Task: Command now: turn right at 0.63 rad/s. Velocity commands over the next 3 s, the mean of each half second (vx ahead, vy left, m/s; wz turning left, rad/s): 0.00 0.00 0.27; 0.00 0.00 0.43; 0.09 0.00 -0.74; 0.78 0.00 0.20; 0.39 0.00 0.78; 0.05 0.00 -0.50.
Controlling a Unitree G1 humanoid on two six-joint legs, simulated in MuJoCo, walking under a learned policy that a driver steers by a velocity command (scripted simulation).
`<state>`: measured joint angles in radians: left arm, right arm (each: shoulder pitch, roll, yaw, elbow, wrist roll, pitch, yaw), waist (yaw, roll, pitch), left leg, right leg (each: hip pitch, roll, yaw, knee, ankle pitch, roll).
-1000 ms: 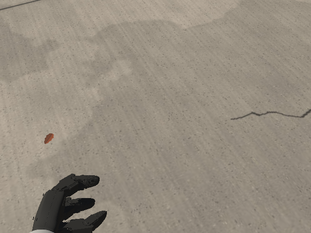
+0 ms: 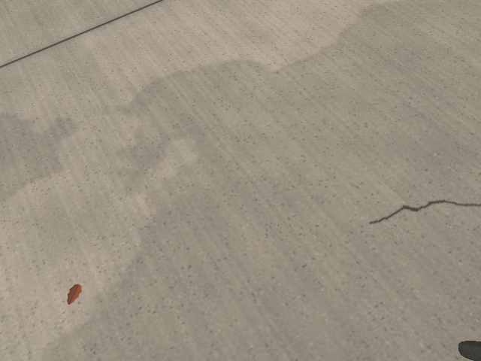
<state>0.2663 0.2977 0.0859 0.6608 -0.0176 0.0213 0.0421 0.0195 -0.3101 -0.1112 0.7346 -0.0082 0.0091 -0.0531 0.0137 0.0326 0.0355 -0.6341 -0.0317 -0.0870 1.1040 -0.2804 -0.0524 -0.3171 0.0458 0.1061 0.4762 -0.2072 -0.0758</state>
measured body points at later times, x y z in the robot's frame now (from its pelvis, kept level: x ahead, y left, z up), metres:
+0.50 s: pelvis +0.04 +0.06 -0.02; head +0.09 +0.09 +0.43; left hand +0.16 +0.36 -0.13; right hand +0.23 -0.20 -0.11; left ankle +0.01 +0.15 -0.75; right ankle +0.02 -0.07 -0.73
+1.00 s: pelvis +0.10 +0.08 -0.01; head +0.12 +0.10 +0.44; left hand +0.11 +0.40 -0.11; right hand +0.38 -0.06 -0.09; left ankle +0.01 +0.15 -0.75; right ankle +0.17 -0.03 -0.73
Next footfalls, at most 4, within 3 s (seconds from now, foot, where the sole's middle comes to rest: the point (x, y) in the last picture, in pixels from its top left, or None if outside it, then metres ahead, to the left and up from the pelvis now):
0.46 left None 0.05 0.16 -0.78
1.04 right None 0.20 -0.01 -0.78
1.44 left None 0.20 0.22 -0.78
1.84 right None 0.37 -0.06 -0.78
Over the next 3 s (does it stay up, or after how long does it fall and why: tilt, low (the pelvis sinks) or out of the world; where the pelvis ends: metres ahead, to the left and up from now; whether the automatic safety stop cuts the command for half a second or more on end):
stays up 0.80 0.08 -0.01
